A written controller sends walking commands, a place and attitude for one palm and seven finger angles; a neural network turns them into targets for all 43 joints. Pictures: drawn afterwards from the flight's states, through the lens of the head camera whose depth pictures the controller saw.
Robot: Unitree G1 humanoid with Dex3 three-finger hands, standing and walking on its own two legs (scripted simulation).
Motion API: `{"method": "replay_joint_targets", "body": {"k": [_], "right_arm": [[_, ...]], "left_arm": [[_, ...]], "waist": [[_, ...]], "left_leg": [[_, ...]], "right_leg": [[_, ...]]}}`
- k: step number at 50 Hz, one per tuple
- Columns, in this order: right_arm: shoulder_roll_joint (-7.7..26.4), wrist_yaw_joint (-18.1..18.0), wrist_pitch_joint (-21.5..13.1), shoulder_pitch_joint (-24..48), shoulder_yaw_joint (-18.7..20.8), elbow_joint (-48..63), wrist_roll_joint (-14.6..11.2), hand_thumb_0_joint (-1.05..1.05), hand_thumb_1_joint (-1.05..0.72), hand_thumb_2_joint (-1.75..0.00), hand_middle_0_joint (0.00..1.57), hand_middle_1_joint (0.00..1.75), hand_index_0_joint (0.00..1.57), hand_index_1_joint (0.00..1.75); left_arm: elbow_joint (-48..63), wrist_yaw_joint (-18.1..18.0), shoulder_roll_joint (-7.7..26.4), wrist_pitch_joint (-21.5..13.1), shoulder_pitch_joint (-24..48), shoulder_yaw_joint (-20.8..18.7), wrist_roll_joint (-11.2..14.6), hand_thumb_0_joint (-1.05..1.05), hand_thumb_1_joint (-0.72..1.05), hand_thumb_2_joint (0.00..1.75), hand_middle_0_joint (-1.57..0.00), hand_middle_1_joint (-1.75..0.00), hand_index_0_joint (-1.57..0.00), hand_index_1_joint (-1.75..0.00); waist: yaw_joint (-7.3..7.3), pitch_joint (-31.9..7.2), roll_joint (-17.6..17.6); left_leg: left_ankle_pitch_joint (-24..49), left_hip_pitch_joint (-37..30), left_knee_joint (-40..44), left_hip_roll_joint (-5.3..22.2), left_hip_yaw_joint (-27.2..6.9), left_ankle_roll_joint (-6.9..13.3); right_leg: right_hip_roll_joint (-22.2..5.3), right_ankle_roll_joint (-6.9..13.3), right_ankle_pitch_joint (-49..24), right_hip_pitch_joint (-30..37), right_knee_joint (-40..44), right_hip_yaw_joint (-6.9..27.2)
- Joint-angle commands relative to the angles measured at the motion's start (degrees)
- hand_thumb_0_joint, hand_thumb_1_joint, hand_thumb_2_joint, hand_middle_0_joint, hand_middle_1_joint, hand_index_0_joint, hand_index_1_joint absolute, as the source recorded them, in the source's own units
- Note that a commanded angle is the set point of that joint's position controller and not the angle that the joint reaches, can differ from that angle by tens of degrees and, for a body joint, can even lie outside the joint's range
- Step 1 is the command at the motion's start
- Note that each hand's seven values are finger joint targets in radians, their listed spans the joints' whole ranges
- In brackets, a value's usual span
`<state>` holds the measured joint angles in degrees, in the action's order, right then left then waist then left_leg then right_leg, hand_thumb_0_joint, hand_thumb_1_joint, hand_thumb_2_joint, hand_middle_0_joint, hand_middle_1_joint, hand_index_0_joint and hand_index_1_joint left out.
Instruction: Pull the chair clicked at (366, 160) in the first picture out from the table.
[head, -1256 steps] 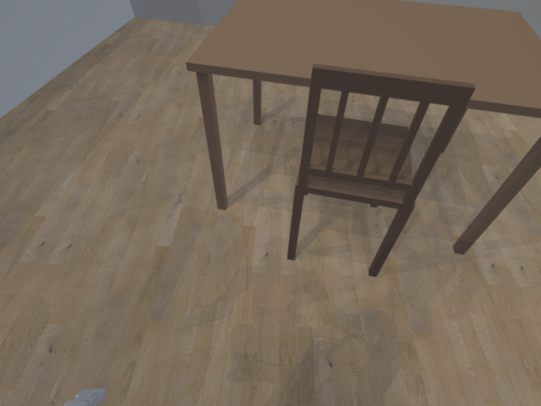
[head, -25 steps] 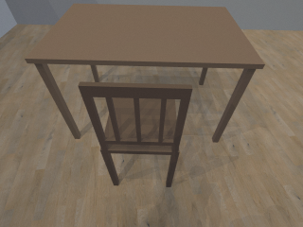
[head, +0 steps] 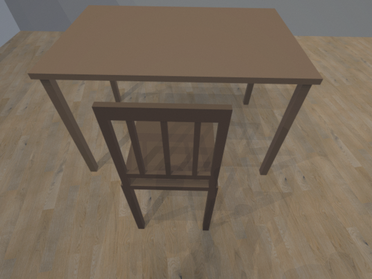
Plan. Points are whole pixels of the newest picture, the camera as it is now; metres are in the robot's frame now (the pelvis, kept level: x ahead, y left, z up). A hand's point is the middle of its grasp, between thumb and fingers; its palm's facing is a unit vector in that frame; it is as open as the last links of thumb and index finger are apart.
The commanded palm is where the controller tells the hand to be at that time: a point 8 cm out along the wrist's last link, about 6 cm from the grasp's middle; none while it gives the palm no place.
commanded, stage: take the last steps up to it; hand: left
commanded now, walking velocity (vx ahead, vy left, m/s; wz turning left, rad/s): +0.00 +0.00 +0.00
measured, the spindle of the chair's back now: (166, 149) +0.51 +0.09 -0.09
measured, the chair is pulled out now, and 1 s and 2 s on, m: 0.16 0.16 0.16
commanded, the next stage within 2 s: come to a stop and stand still in 0.46 s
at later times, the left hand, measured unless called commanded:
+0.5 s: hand out of the picture -0.01 +0.13 -0.19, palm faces +0.08 -0.98 -0.16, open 7.3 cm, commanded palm none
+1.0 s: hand out of the picture +0.16 +0.14 -0.18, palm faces -0.01 -0.97 -0.24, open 7.3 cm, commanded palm none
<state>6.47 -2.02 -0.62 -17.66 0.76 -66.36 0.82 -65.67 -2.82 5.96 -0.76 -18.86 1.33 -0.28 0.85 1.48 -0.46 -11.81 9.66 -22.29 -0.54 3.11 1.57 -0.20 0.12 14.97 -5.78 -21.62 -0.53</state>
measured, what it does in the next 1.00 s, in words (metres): walks ahead: left foot, then right foot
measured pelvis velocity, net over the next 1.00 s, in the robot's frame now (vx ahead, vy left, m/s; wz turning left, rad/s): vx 0.11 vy -0.04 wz -0.01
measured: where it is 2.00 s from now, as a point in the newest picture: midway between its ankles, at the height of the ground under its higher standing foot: outside the picture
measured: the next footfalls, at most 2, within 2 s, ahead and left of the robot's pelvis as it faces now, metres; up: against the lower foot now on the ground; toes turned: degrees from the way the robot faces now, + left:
left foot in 0.56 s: +0.12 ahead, +0.08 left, +0.00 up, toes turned +3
right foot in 0.76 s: +0.15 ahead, -0.17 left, +0.00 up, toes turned -1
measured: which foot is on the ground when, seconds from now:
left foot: down 0.00-0.38, up 0.40-0.54, down 0.56-1.00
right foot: down 0.00-0.58, up 0.60-0.74, down 0.76-1.00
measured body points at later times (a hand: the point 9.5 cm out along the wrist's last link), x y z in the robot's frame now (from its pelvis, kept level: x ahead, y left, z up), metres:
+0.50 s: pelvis +0.05 -0.02 -0.01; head +0.07 -0.02 +0.43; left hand -0.01 +0.18 -0.18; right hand +0.02 -0.24 -0.17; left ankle +0.03 +0.08 -0.72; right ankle -0.04 -0.12 -0.74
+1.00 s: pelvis +0.11 -0.04 -0.01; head +0.15 -0.05 +0.44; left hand +0.16 +0.19 -0.16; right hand +0.12 -0.27 -0.17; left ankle +0.08 +0.07 -0.74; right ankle +0.11 -0.17 -0.74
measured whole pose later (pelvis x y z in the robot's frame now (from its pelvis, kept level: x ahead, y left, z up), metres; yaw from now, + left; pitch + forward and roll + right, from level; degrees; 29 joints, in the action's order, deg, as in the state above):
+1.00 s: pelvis +0.11 -0.04 -0.01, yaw -1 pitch +1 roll +0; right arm 8.4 -1.9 0.3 -13.6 3.0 -61.8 0.9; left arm -59.7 -2.6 10.2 -0.3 -12.1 -1.2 -0.8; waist 1.2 4.1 -0.1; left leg -16.9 10.1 -27.1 1.2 4.0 -0.3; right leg -1.5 -0.7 15.1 -13.7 -28.5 -0.1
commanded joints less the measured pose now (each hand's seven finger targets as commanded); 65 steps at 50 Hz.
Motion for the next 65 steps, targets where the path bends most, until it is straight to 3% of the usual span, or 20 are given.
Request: {"method": "replay_joint_targets", "body": {"k": [1, 9, 14, 20, 23, 26, 27, 28, 29, 32, 35, 37, 39, 42, 46, 50, 57, 59, 60, 65], "right_arm": [[4.4, -0.5, -0.2, -4.7, 0.5, 1.0, -0.1, 0.0, -0.9, -0.9, 0.2, 0.3, 0.2, 0.3], [6.1, -0.2, 0.4, -5.6, 2.1, 1.2, 0.5, 0.0, -0.9, -0.9, 0.2, 0.3, 0.2, 0.3], [6.3, -0.4, -0.5, -6.0, 2.8, 1.7, 0.5, 0.0, -0.9, -0.9, 0.2, 0.3, 0.2, 0.3], [3.7, -0.4, -0.6, 0.8, 2.5, 4.5, 0.4, 0.0, -0.9, -0.9, 0.2, 0.3, 0.2, 0.3], [3.5, -0.3, -1.1, 3.3, 2.8, 6.1, 0.3, 0.0, -0.9, -0.9, 0.2, 0.3, 0.2, 0.3], [2.4, -0.3, -1.6, -4.0, 2.5, 4.3, 0.4, 0.0, -0.9, -0.9, 0.2, 0.3, 0.2, 0.3], [4.6, -0.5, -2.0, -10.2, 3.0, 2.5, 0.6, 0.0, -0.9, -0.9, 0.2, 0.3, 0.2, 0.3], [10.1, -1.0, -2.2, -14.4, 4.2, 1.7, 1.4, 0.0, -0.9, -0.9, 0.2, 0.3, 0.2, 0.3], [10.4, -0.9, -1.4, -15.3, 4.3, 2.1, 1.1, 0.0, -0.9, -0.9, 0.2, 0.3, 0.2, 0.3], [6.5, -1.3, -1.7, -1.7, 2.0, 5.1, 0.9, 0.0, -0.9, -0.9, 0.2, 0.3, 0.2, 0.3], [7.7, -1.2, -1.3, 3.1, 1.8, 5.9, 0.7, 0.0, -0.9, -0.9, 0.2, 0.3, 0.2, 0.3], [6.6, -0.7, -0.5, 1.9, 1.8, 5.6, -0.2, 0.0, -0.9, -0.9, 0.2, 0.3, 0.2, 0.3], [5.7, 0.1, -0.1, 0.3, 1.8, 4.7, 0.1, 0.0, -0.9, -0.9, 0.2, 0.3, 0.2, 0.3], [6.4, -0.3, 0.1, -0.3, 2.1, 4.5, -0.2, 0.0, -0.9, -0.9, 0.2, 0.3, 0.2, 0.3], [7.3, -0.5, 0.2, -1.4, 3.0, 5.2, -0.1, 0.0, -0.9, -0.9, 0.2, 0.3, 0.2, 0.3], [8.3, -0.4, 1.4, -1.2, 4.0, 7.7, -0.1, 0.0, -0.9, -0.9, 0.2, 0.3, 0.2, 0.3], [7.9, 0.6, 1.5, -1.3, 3.4, 8.3, 0.5, 0.0, -0.9, -0.9, 0.2, 0.3, 0.2, 0.3], [11.8, 0.5, -0.3, 3.8, 3.3, 14.2, -0.7, 0.0, -0.9, -0.9, 0.2, 0.3, 0.2, 0.3], [9.5, 0.7, -0.5, 0.4, 2.7, 14.4, -0.1, 0.0, -0.9, -0.9, 0.2, 0.3, 0.2, 0.3], [11.1, 1.4, 0.6, 4.2, 1.9, 16.1, 0.3, 0.0, -0.9, -0.9, 0.2, 0.3, 0.2, 0.3]], "left_arm": [[0.7, -0.3, 5.0, -0.7, -5.3, -1.1, 0.0, 0.0, 0.9, 0.9, -0.2, -0.3, -0.2, -0.3], [1.4, 0.9, 4.8, 0.3, -5.2, -2.3, -0.6, 0.0, 0.9, 0.9, -0.2, -0.3, -0.2, -0.3], [1.8, 1.3, 4.3, -0.3, -6.6, -2.8, -0.7, 0.0, 0.9, 0.9, -0.2, -0.3, -0.2, -0.3], [-0.6, 0.0, 7.3, -0.8, -14.7, -4.4, -0.8, 0.0, 0.9, 0.9, -0.2, -0.3, -0.2, -0.3], [0.6, -0.4, 7.1, -1.2, -12.5, -4.9, -1.5, 0.0, 0.9, 0.9, -0.2, -0.3, -0.2, -0.3], [2.5, 0.2, 6.8, -1.2, -6.5, -4.7, -0.8, 0.0, 0.9, 0.9, -0.2, -0.3, -0.2, -0.3], [3.4, 0.7, 5.9, -1.2, -5.8, -4.6, -0.4, 0.0, 0.9, 0.9, -0.2, -0.3, -0.2, -0.3], [5.2, 1.1, 3.8, -1.1, -6.4, -4.2, 0.0, 0.0, 0.9, 0.9, -0.2, -0.3, -0.2, -0.3], [7.4, 0.9, 4.8, -1.3, -2.9, -3.8, -0.7, 0.0, 0.9, 0.9, -0.2, -0.3, -0.2, -0.3], [6.7, 1.2, 4.2, 0.5, -2.4, -4.1, -0.5, 0.0, 0.9, 0.9, -0.2, -0.3, -0.2, -0.3], [3.8, 1.6, 3.2, 0.7, -7.4, -3.4, -0.8, 0.0, 0.9, 0.9, -0.2, -0.3, -0.2, -0.3], [3.5, 1.1, 5.4, 0.2, -5.7, -2.9, -0.9, 0.0, 0.9, 0.9, -0.2, -0.3, -0.2, -0.3], [5.3, 1.0, 7.7, 0.6, -1.8, -2.8, -0.6, 0.0, 0.9, 0.9, -0.2, -0.3, -0.2, -0.3], [4.7, 0.6, 8.3, -0.2, -0.2, -2.7, -0.5, 0.0, 0.9, 0.9, -0.2, -0.3, -0.2, -0.3], [6.7, -0.3, 11.1, -0.4, 0.1, -4.0, -0.4, 0.0, 0.9, 0.9, -0.2, -0.3, -0.2, -0.3], [8.5, -0.5, 13.4, 0.2, 1.1, -5.1, -0.6, 0.0, 0.9, 0.9, -0.2, -0.3, -0.2, -0.3], [11.6, 0.0, 11.6, 1.4, 8.3, -4.3, -0.9, 0.0, 0.9, 0.9, -0.2, -0.3, -0.2, -0.3], [11.9, -1.8, 14.7, -0.2, 3.6, -4.4, -0.3, 0.0, 0.9, 0.9, -0.2, -0.3, -0.2, -0.3], [13.1, -1.5, 14.4, -0.1, 3.6, -4.4, -0.3, 0.0, 0.9, 0.9, -0.2, -0.3, -0.2, -0.3], [15.0, 0.0, 12.4, 1.5, 7.0, -3.1, -1.0, 0.0, 0.9, 0.9, -0.2, -0.3, -0.2, -0.3]], "waist": [[-0.18, 3.8, 0.5], [0.16, 8.7, -2.4], [-0.46, 6.8, -1.8], [-3.72, 8.1, 12.1], [-2.7, 5.6, 6.9], [2.81, 3.6, 5.3], [5.12, 1.5, 0.1], [5.22, -1.7, -12.7], [5.4, 2.6, -10.7], [-0.96, 7.3, -9.4], [-3.62, 2.1, -3.4], [-1.59, 3.7, 2.9], [-0.49, 6.1, -5.6], [-0.31, 2.8, 4.1], [-0.48, -3.7, 0.3], [-0.65, -5.1, 4.8], [0.84, -1.1, 2.9], [-0.55, -15.3, -5.2], [0.26, -16.5, -3.4], [-0.67, 5.8, -0.7]], "left_leg": [[8.0, -2.6, 3.5, 5.8, -6.1, 1.3], [-15.1, 2.4, 6.0, 8.2, -9.0, 3.1], [-8.8, 2.6, 3.9, 9.8, -10.0, 4.6], [-15.5, 21.2, -23.7, 2.0, 2.0, 0.6], [-19.1, 23.4, -26.2, 3.3, 0.4, 0.7], [-5.9, 5.4, -8.4, 1.5, 2.9, 1.4], [6.2, -7.8, -2.2, 5.5, -4.7, 4.2], [15.6, -16.0, 2.0, 19.3, -21.9, 10.9], [21.3, -9.5, 4.9, 24.4, -24.3, 14.6], [14.8, 7.2, 6.8, 19.5, -16.3, 10.3], [12.0, 7.7, 1.0, 13.0, -8.5, 5.7], [0.0, 6.7, -0.5, 6.4, -5.6, 1.3], [-5.9, 5.8, 4.1, 5.5, -6.7, 1.1], [8.4, 0.3, 0.2, 6.2, -4.9, 0.6], [25.6, -3.5, -3.8, 6.3, -2.8, -0.7], [19.0, 0.1, -9.4, 4.5, -0.8, -1.9], [8.0, -1.3, -2.6, 6.3, -4.9, -0.4], [19.7, 0.2, -10.8, 5.3, -1.4, -3.2], [17.2, 1.3, -8.7, 5.2, -2.9, -2.6], [-5.2, 11.4, 0.7, 6.7, -8.6, 0.2]], "right_leg": [[-4.7, 2.1, -6.9, -6.6, 4.6, 4.4], [-1.6, 3.6, 8.4, -12.1, -0.7, 2.6], [-1.1, 3.9, 2.0, -9.8, -3.9, 1.8], [-13.1, 10.6, -25.2, 6.3, 3.1, 17.0], [-14.2, 14.8, -36.3, 9.3, 0.2, 16.6], [-8.1, 9.9, -36.1, 0.0, -6.1, 9.0], [-3.4, 6.3, -29.3, -10.2, -17.0, 5.7], [1.9, 3.1, -4.6, -21.8, -31.5, 0.2], [1.4, 3.0, 17.8, -23.6, -38.9, 0.8], [-4.8, 1.3, 15.6, -16.8, -31.7, 4.3], [-2.3, 0.1, 3.7, -4.7, -10.8, -0.4], [-3.7, 1.1, -6.2, -6.7, -1.0, 5.3], [-5.0, 1.5, -3.0, -10.5, -0.8, 5.8], [-5.6, 1.1, -17.8, -8.1, -2.1, 5.2], [-7.6, 2.0, -37.2, -3.0, -6.8, 5.3], [-11.3, 4.3, -46.4, -0.2, -7.3, 7.6], [-7.2, 2.3, -13.2, -11.1, -4.2, 6.0], [-11.1, 3.6, -42.2, 3.6, -12.7, 6.5], [-10.9, 4.4, -34.2, 3.6, -14.8, 6.2], [-4.8, 1.9, 3.8, -11.3, -6.4, 3.9]]}}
